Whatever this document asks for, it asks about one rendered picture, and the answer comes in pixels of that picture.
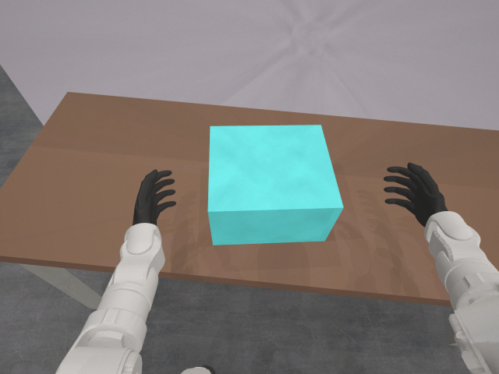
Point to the right robot hand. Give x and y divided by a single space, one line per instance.
424 194

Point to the left robot hand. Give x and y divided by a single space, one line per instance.
146 209

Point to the robot left upper arm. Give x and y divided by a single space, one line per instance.
97 360

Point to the left robot forearm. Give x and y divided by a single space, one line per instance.
120 319

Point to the table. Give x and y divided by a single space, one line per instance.
70 200

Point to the robot right upper arm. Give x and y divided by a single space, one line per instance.
476 328

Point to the carton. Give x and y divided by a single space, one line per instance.
271 184

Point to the right robot forearm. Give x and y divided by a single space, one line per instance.
463 268

